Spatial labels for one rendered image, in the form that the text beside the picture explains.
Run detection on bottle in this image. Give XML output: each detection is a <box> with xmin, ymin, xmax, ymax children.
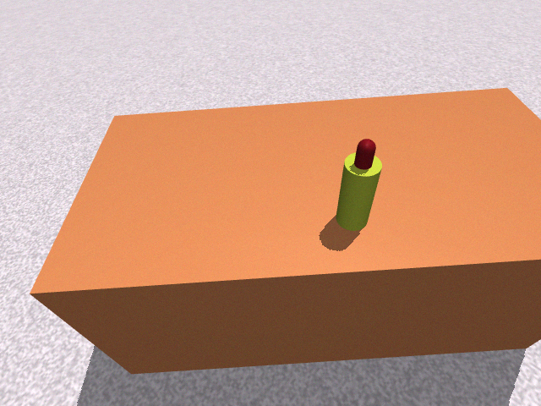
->
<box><xmin>336</xmin><ymin>139</ymin><xmax>382</xmax><ymax>231</ymax></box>

